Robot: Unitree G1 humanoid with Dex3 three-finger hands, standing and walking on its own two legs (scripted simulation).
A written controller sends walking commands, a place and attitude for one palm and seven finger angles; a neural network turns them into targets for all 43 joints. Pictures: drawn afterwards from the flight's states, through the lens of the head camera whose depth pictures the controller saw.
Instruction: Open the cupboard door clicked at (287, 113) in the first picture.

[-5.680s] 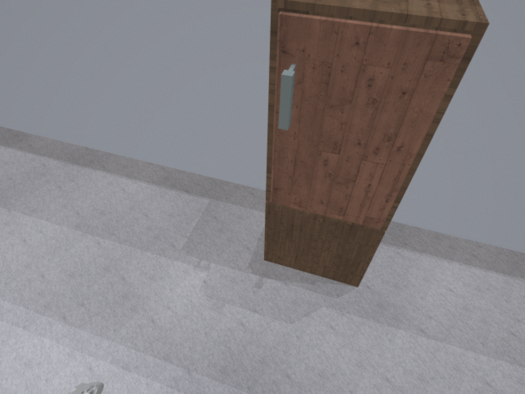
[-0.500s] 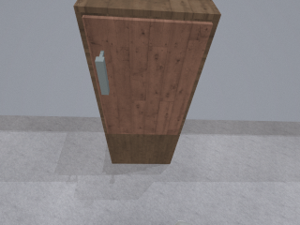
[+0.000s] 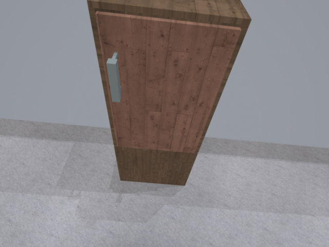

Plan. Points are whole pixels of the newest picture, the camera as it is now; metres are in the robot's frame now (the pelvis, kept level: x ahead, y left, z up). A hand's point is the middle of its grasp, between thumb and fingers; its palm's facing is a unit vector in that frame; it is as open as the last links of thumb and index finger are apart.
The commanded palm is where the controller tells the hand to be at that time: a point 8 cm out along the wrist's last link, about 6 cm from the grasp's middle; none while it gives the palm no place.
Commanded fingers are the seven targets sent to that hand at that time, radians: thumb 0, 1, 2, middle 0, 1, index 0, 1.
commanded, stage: come to a stop and stand still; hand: left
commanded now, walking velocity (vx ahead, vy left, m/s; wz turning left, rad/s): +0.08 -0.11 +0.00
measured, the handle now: (116, 77) +0.55 +0.19 +0.09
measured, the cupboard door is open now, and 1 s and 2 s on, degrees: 0 0 0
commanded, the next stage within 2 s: look again from close up in 0.96 s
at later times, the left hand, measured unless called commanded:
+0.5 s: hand out of the picture -0.06 +0.13 -0.17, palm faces +0.03 -0.99 -0.16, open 7.4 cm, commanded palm none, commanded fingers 0.00 0.90 0.90 -0.20 -0.30 -0.20 -0.30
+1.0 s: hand out of the picture -0.04 +0.13 -0.17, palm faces +0.04 -0.99 -0.15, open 7.4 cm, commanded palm none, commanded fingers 0.00 0.90 0.90 -0.20 -0.30 -0.20 -0.30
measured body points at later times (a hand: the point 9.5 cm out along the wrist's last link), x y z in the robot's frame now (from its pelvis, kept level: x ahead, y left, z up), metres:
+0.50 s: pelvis -0.01 -0.02 +0.01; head -0.01 -0.02 +0.46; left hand -0.06 +0.19 -0.15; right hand +0.00 -0.25 -0.15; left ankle +0.04 +0.07 -0.73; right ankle -0.06 -0.13 -0.73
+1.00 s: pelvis -0.03 -0.03 +0.01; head -0.04 -0.01 +0.46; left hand -0.04 +0.18 -0.16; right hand -0.03 -0.25 -0.14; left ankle +0.04 +0.07 -0.73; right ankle -0.06 -0.13 -0.73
